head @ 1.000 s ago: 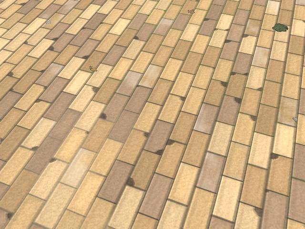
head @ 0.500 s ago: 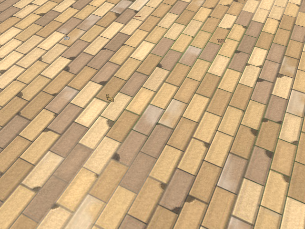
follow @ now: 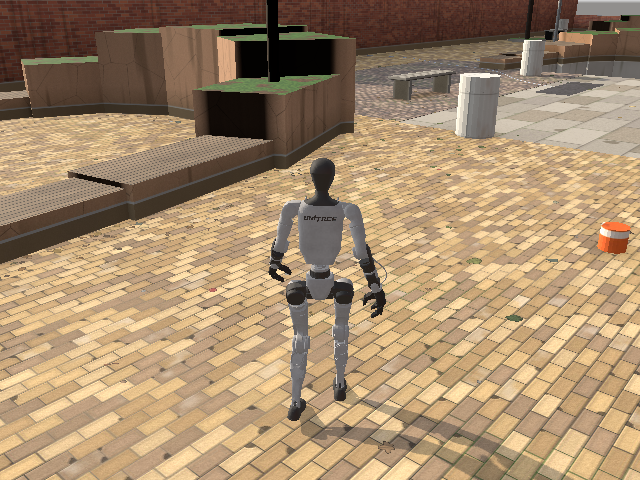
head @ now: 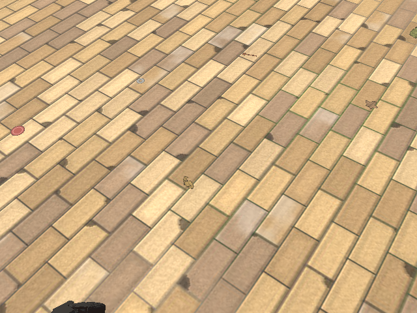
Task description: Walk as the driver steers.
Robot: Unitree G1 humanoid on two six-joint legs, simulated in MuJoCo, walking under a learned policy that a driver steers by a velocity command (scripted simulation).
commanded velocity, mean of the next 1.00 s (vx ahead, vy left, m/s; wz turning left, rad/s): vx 0.50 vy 0.00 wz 0.52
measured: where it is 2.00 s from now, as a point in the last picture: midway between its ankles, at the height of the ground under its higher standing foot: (117, 182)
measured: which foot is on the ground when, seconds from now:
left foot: up 0.00-0.44, down 0.46-1.00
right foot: down 0.00-0.46, up 0.48-1.00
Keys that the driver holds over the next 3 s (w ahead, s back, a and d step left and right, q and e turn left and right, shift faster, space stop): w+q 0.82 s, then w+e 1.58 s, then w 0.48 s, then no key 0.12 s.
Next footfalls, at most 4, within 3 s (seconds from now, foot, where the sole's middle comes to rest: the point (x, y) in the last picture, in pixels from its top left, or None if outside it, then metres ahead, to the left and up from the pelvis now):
0.46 left None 0.36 0.15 -0.76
1.02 right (161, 245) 0.71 0.15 -0.76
1.52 left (87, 207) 0.89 0.43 -0.76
2.06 right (140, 144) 1.18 0.24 -0.76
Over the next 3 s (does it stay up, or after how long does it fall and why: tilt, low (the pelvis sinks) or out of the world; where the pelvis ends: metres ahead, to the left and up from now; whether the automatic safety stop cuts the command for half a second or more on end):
stays up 1.54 0.22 0.01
